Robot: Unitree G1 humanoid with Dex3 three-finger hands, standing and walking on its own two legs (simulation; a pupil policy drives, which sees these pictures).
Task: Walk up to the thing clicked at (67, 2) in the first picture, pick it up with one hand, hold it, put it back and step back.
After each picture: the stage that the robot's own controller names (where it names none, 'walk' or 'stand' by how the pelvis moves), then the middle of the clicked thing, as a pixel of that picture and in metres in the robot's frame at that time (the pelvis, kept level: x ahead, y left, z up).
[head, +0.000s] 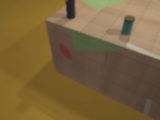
stand; (70, 1) +1.14 +0.07 -0.03
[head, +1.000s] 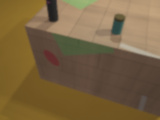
walk; (51, 3) +1.01 +0.16 -0.02
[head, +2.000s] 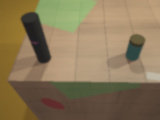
walk; (38, 40) +0.60 +0.18 +0.00
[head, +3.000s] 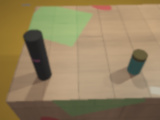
stand; (39, 57) +0.52 +0.19 -0.01
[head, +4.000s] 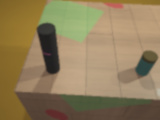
stand; (50, 51) +0.54 +0.15 -0.02
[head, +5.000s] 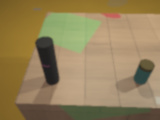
stand; (49, 63) +0.52 +0.16 -0.04
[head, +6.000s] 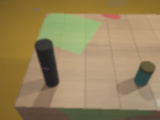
stand; (48, 65) +0.51 +0.16 -0.04
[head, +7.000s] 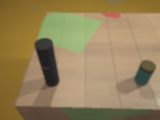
stand; (48, 65) +0.51 +0.16 -0.04
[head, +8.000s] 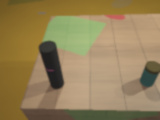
rise first; (53, 67) +0.50 +0.16 -0.03
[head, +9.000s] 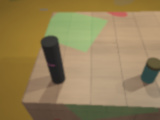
go down; (54, 62) +0.52 +0.16 -0.03
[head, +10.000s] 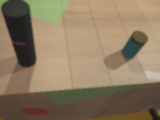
go down; (22, 39) +0.51 +0.16 +0.04
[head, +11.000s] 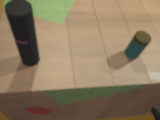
approach; (25, 38) +0.51 +0.15 +0.04
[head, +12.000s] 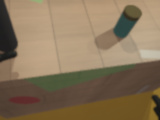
close; out of the picture +0.53 +0.17 +0.08
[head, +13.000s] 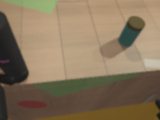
lift; (7, 54) +0.43 +0.17 +0.07
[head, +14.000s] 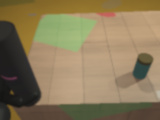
lift; (17, 71) +0.31 +0.17 +0.19
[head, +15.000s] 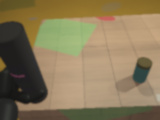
hold; (25, 69) +0.32 +0.16 +0.19
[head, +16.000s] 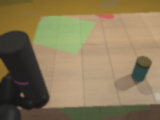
hold; (28, 76) +0.31 +0.15 +0.16
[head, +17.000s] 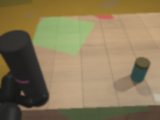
crouch; (29, 75) +0.32 +0.15 +0.16
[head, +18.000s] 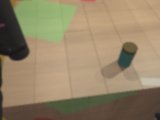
crouch; (5, 23) +0.48 +0.18 +0.19
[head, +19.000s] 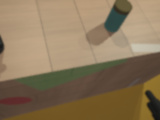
lower; out of the picture +0.52 +0.18 +0.09
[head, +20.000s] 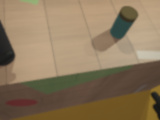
lower; out of the picture +0.49 +0.18 +0.08
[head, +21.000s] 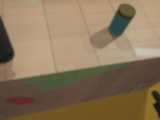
lower; out of the picture +0.50 +0.17 +0.08
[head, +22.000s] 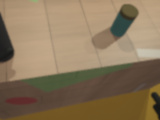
lower; out of the picture +0.50 +0.17 +0.08
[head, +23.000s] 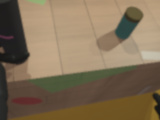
open; (10, 32) +0.49 +0.14 +0.08
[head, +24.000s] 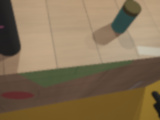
rise; (0, 20) +0.50 +0.15 +0.09
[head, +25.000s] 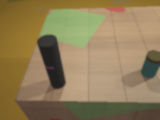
sink last; (53, 64) +0.47 +0.14 +0.02
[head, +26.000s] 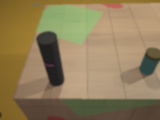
stand; (52, 62) +0.47 +0.14 +0.02
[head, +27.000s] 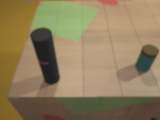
stand; (47, 59) +0.47 +0.15 +0.03
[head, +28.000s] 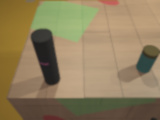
stand; (47, 60) +0.47 +0.14 +0.03
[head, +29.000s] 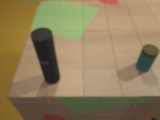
stand; (47, 59) +0.48 +0.14 +0.03
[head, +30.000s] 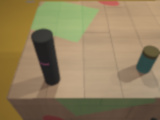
stand; (48, 60) +0.47 +0.14 +0.03
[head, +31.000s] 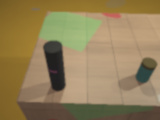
stand; (56, 68) +0.48 +0.13 -0.02
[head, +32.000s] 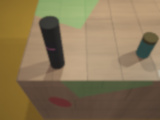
walk; (54, 46) +0.53 +0.12 -0.01
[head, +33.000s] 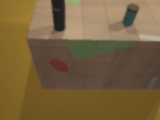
walk; (58, 9) +0.80 +0.11 -0.02
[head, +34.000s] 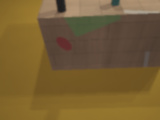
stand; out of the picture +1.13 +0.19 -0.01
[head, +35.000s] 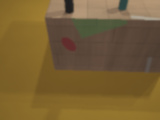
stand; out of the picture +1.14 +0.10 -0.03
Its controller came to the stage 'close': yes
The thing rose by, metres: 0.21
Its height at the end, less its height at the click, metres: +0.00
